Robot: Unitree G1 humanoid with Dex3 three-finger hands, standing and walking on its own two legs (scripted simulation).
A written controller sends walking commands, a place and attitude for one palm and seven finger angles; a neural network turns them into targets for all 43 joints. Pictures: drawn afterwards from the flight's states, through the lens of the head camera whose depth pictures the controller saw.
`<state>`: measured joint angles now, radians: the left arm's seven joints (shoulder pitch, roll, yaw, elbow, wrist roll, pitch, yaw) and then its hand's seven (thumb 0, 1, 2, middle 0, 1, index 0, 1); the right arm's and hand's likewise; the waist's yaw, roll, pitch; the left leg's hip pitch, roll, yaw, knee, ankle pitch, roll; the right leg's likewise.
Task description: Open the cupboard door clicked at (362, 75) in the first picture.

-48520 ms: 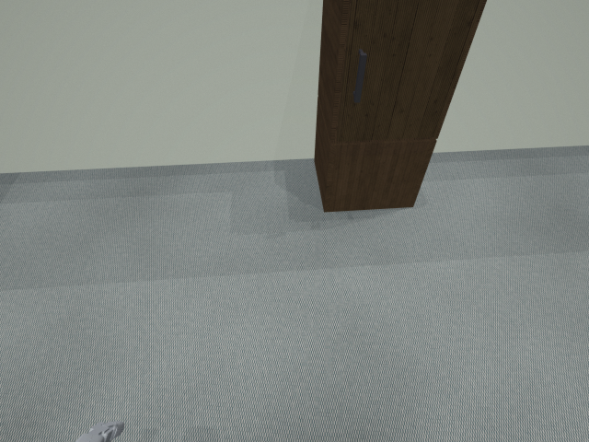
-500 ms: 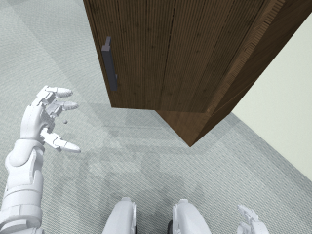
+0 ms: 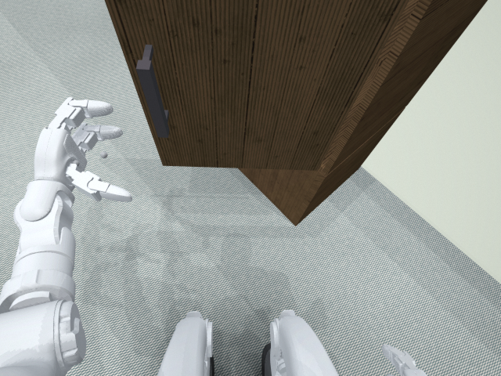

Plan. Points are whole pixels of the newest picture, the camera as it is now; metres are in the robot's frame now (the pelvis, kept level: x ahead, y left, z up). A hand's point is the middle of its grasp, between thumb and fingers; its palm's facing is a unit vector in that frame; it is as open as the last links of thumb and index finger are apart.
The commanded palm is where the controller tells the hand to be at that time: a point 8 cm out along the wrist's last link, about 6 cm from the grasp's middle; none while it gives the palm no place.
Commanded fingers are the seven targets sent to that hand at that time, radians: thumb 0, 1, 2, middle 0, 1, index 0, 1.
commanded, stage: move the hooked fingers beside the handle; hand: left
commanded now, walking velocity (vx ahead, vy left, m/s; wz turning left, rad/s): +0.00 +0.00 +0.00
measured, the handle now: (156, 95) +0.56 +0.16 +0.05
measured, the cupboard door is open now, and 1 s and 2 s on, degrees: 48 48 48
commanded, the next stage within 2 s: slide the fingers in behind the handle in 1.22 s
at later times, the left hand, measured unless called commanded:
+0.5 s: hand (125, 118) +0.51 +0.21 +0.04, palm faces -0.02 -1.00 -0.02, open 14.0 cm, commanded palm +0.49 +0.25 +0.04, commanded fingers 0.00 -0.50 0.30 -0.30 -1.20 -0.30 -1.20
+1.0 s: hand (127, 126) +0.50 +0.20 +0.03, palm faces -0.03 -1.00 -0.01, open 14.0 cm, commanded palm +0.49 +0.24 +0.04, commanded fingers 0.00 -0.50 0.30 -0.30 -1.20 -0.30 -1.20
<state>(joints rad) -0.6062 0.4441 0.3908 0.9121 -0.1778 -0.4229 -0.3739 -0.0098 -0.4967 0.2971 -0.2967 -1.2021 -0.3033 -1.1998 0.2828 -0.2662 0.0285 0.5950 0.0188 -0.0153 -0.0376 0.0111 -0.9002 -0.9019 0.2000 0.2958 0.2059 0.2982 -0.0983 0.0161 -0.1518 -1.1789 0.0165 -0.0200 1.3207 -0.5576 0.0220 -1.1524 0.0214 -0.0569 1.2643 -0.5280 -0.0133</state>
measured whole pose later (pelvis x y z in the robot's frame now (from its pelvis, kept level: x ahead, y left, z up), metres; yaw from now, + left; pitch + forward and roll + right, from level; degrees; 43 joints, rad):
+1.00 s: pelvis +0.00 +0.01 -0.01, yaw -1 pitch +27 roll -5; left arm -0.87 0.50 0.39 1.14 -0.09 -0.45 -0.29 -0.01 -0.50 0.30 -0.30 -1.20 -0.30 -1.20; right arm 0.30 -0.27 0.04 0.59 -0.01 0.07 -0.01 0.01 -0.90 -0.90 0.20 0.30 0.21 0.30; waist -0.17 0.02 -0.14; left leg -1.28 0.02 -0.03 1.36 -0.56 0.04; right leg -1.24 0.02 -0.07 1.28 -0.52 0.00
